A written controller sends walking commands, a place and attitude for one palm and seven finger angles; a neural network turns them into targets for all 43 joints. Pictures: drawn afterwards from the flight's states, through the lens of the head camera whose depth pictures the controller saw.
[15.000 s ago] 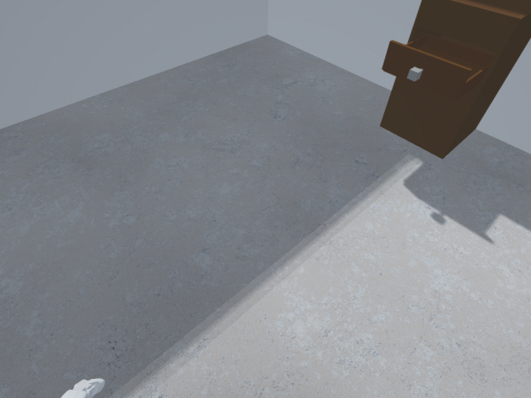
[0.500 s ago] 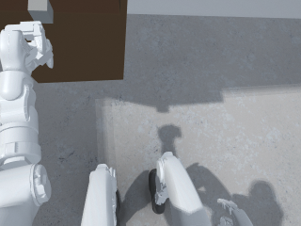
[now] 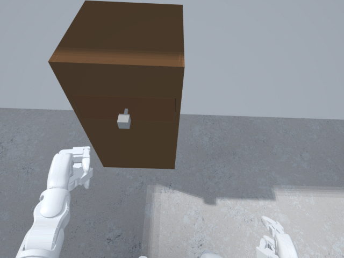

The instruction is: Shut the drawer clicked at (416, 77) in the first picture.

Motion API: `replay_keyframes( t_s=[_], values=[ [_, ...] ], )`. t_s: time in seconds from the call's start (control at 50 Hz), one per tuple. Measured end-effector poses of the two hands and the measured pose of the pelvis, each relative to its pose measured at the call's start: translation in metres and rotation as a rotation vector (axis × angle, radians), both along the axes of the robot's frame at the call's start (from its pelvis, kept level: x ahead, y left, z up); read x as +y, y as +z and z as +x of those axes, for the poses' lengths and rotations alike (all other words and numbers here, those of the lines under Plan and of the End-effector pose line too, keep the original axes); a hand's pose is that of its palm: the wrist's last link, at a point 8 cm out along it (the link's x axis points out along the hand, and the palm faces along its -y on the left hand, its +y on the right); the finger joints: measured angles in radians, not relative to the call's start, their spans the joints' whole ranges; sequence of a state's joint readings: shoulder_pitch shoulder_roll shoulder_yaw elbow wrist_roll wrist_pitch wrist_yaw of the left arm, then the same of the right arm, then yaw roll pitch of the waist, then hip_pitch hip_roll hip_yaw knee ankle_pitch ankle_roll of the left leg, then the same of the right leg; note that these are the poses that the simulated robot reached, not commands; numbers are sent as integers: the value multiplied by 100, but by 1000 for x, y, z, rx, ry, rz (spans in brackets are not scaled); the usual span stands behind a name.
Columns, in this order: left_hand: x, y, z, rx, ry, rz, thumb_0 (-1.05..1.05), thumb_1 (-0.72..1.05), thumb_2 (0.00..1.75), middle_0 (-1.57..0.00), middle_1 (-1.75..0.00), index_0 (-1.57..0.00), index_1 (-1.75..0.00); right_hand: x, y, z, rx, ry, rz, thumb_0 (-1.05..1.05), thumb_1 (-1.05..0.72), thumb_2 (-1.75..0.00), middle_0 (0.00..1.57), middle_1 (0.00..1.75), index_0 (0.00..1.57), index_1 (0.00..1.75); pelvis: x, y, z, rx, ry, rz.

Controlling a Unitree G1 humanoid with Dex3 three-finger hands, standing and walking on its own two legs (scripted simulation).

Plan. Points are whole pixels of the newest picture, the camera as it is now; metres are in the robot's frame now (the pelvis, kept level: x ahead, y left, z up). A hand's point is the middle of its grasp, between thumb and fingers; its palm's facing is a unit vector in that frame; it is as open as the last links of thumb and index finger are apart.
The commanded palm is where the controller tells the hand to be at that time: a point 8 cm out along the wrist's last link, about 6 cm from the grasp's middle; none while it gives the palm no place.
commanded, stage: draw the hand back to the body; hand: left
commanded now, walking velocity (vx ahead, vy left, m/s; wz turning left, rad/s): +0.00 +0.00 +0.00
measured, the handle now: (125, 117) +0.63 +0.19 -0.18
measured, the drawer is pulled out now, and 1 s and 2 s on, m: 0.00 0.00 0.00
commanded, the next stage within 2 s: step back with the hand held close in 0.70 s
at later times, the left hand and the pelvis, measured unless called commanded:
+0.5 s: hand (11, 182) +0.21 +0.23 +0.20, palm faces +0.39 -0.83 -0.39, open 3.2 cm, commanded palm +0.15 +0.27 +0.23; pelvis +0.03 -0.01 +0.05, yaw +1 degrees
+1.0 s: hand out of the picture +0.19 +0.23 +0.21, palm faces +0.41 -0.80 -0.43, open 3.2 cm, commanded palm +0.13 +0.26 +0.23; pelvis -0.01 -0.02 +0.05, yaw +0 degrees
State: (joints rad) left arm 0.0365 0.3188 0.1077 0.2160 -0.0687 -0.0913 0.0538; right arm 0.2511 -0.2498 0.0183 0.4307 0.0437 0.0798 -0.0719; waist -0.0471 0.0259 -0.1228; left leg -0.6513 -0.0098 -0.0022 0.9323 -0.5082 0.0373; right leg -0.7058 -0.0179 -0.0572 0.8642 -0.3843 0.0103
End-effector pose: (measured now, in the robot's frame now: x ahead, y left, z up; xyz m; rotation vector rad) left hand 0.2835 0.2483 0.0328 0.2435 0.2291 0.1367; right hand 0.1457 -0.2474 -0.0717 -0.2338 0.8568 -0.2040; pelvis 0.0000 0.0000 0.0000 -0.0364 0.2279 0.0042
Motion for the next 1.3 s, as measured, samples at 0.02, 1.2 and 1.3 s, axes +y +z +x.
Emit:
replay_keyframes(
  t_s=[0.02, 1.2, 1.3],
  values=[
    [2, 8, -5, 2, 22, 16, 1, 89, 90, -140, -160, -140, -160, 2, 5, 4, -15, 4, 1, 1, -90, -90, 20, 30, 20, 30, 0, 4, 3, -17, 2, 1],
    [28, 194, -149, -394, 84, 365, 1, 88, 90, -140, -160, -140, -160, -4, 39, -26, -88, -2, 20, 1, -90, -90, 20, 30, 20, 30, -1, 49, -22, -229, -12, 30],
    [36, 199, -164, -432, 100, 379, 1, 88, 90, -140, -160, -140, -160, 10, 41, -28, -113, 22, 29, 1, -90, -90, 20, 30, 20, 30, 4, 47, -34, -232, -12, 33]
  ],
)
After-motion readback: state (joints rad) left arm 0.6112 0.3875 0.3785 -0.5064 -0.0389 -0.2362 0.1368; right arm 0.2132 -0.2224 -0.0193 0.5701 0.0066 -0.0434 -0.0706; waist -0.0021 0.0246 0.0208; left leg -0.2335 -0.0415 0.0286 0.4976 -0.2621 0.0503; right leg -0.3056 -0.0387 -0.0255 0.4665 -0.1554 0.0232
